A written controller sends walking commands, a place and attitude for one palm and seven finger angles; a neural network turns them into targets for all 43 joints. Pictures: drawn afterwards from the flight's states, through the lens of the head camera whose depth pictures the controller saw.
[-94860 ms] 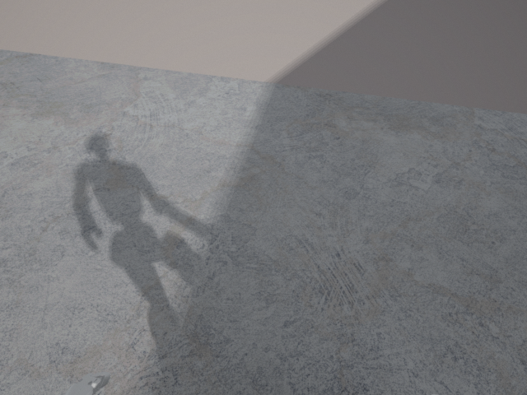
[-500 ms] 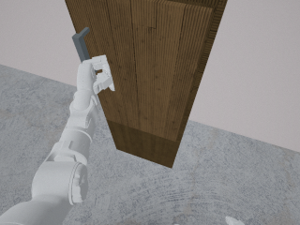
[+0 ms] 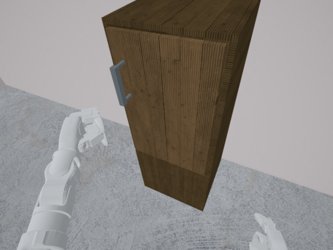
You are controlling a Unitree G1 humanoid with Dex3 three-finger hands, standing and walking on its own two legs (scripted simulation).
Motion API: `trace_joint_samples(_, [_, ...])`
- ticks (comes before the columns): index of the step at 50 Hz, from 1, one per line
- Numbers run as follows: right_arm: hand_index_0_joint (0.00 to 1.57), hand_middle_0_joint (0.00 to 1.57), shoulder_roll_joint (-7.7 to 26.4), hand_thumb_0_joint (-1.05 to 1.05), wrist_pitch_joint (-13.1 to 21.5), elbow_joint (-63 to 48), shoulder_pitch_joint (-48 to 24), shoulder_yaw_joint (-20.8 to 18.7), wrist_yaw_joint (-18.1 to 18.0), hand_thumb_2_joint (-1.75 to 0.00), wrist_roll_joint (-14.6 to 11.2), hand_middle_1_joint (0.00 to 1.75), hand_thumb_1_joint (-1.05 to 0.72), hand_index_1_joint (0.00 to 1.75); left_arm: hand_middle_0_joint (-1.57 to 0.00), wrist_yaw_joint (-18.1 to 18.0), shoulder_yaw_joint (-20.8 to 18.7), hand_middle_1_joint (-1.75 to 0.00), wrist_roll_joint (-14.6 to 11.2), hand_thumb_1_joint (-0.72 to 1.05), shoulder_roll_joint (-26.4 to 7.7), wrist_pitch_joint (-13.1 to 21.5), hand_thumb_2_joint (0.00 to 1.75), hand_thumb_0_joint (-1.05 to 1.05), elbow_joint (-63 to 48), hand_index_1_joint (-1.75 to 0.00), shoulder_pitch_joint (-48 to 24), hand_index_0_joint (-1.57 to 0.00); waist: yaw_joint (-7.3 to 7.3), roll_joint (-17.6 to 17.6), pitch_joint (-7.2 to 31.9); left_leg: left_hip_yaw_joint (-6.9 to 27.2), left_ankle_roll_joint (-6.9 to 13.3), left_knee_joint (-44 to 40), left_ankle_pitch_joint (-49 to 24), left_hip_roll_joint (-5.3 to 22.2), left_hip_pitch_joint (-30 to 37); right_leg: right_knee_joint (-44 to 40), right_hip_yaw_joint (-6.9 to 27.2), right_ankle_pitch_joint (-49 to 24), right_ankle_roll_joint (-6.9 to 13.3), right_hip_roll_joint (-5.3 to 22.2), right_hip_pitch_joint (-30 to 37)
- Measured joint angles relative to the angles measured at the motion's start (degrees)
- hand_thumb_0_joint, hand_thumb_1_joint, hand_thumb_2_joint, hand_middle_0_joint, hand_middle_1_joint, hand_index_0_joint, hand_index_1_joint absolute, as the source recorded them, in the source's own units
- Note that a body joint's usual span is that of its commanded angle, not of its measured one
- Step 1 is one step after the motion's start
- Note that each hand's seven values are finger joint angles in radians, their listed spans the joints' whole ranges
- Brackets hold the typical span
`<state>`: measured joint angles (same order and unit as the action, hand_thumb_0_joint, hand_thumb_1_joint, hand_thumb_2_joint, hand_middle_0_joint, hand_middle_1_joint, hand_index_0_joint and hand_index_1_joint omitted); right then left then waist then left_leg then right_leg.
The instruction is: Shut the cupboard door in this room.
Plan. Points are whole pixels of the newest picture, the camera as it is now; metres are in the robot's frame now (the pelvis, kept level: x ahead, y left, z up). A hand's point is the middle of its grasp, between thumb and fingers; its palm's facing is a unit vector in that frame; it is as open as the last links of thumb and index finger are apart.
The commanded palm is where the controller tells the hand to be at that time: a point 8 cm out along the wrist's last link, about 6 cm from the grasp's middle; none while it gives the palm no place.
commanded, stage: draw the hand back to the body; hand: left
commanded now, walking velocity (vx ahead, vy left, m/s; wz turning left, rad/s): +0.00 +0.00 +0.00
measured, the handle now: (122, 83) +0.61 +0.18 +0.09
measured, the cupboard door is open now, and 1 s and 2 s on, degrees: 0 0 0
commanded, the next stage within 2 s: step back with the hand held close in 0.98 s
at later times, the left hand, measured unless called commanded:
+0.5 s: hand (34, 168) +0.24 +0.26 +0.16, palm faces +0.38 -0.86 -0.35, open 5.3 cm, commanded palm +0.18 +0.31 +0.18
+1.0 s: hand (12, 176) +0.21 +0.28 +0.17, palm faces +0.45 -0.80 -0.39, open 7.4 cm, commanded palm +0.16 +0.32 +0.19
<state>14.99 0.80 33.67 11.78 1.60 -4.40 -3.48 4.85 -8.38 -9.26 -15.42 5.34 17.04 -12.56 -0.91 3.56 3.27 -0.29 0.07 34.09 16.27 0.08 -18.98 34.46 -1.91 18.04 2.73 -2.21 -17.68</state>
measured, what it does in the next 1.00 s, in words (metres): stands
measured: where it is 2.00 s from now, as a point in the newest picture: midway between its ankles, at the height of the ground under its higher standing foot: outside the picture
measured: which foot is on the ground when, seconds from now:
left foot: down 0.00-1.00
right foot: down 0.00-1.00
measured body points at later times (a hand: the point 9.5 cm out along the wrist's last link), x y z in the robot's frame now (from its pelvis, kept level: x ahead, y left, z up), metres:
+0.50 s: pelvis +0.02 +0.02 +0.01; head +0.00 -0.01 +0.46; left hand +0.21 +0.31 +0.18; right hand +0.21 -0.19 -0.08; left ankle +0.02 +0.12 -0.73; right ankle +0.00 -0.08 -0.73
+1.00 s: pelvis +0.02 +0.02 +0.01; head -0.01 -0.01 +0.46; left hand +0.18 +0.32 +0.20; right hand +0.21 -0.19 -0.07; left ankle +0.02 +0.12 -0.73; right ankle +0.00 -0.08 -0.73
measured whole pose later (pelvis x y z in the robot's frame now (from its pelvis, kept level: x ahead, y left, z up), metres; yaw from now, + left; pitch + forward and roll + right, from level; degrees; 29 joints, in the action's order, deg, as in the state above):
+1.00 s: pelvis +0.02 +0.02 +0.01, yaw +1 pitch -4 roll +0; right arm 12.2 4.7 36.3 11.0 1.9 -4.6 -0.4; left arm -5.5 -18.8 -4.0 -19.4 4.2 -21.6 26.3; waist 3.2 3.8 0.9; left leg -0.2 1.4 24.7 14.0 -1.4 -7.0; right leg 23.8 -1.7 15.2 1.3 -0.9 -5.0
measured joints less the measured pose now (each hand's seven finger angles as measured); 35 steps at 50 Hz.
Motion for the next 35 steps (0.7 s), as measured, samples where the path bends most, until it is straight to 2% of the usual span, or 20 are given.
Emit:
trace_joint_samples(5, [0.19,0.2,-1.26,0.01,-0.79,-0.18,-1.91,0.65,-0.65,-0.9,0.32,0.3,-0.91,0.3,-1.11,-5.06,0.08,-1.28,2.58,0.89,-0.16,-0.61,0.9,0.02,-7.92,-1.29,7.99,-1.11,0.77,-0.27,-1.45,0.08,0.09,-3.39,-1.58,-0.07,3.61,-3.59,0.0,-1.67,-0.03,0.01,3.74])
trace_joint_samples(12, [0.2,0.2,-1.87,0.01,0.35,0.78,-1.88,1.39,-0.69,-0.9,1.29,0.3,-0.91,0.3,-0.93,-8.36,-0.54,-1.09,4.33,0.89,-1.22,-1.08,0.9,0.02,-17.93,-1.09,17.23,-0.93,2.7,0.38,-2.94,0.23,0.53,-7.26,-2.79,-0.67,8.24,-7.76,-0.05,-2.97,-0.47,0.54,8.63])
trace_joint_samples(17, [0.2,0.2,-2.35,0.01,0.75,1.69,-1.69,1.67,-0.33,-0.9,1.89,0.3,-0.9,0.3,-0.8,-8.9,-2.39,-0.94,4.55,0.89,-1.95,-0.61,0.9,0.02,-24.13,-0.94,22.7,-0.8,3.5,0.87,-2.92,0.09,0.93,-9.16,-3.14,-1.17,10.39,-9.43,0.14,-3.19,-0.92,1.02,10.68])
trace_joint_samples(31, [0.2,0.2,-2.32,0.01,1.87,1.94,-0.55,0.24,0.32,-0.9,2.66,0.3,-0.9,0.3,-0.42,-9.27,-11.05,-0.52,4.49,0.89,-4.66,-1.1,0.9,0.02,-37.22,-0.52,39.71,-0.42,4.27,0.86,-2.19,-0.13,1.37,-9.35,-1.93,-1.35,11.79,-10.86,0.41,-2.71,-1.48,1.17,12.61])
trace_joint_samples(35, [0.2,0.2,-1.76,0.01,2.56,2.23,-0.46,-0.32,0.06,-0.9,2.7,0.3,-0.9,0.3,-0.33,-10.06,-12.59,-0.42,4.79,0.89,-4.74,-0.93,0.9,0.02,-38.47,-0.42,41.03,-0.32,5.04,1.05,-2.36,0.19,1.52,-9.02,-1.81,-1.55,11.68,-10.82,0.07,-2.61,-1.63,1.36,12.77])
